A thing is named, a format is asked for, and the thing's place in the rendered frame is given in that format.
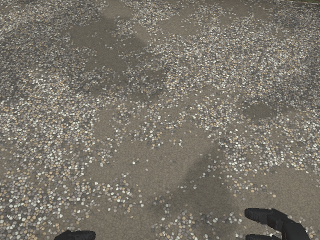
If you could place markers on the robot right hand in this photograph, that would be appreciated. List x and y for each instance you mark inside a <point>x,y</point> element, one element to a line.
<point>290,230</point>

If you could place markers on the robot left hand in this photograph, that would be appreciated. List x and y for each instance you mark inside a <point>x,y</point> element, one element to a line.
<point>76,235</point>

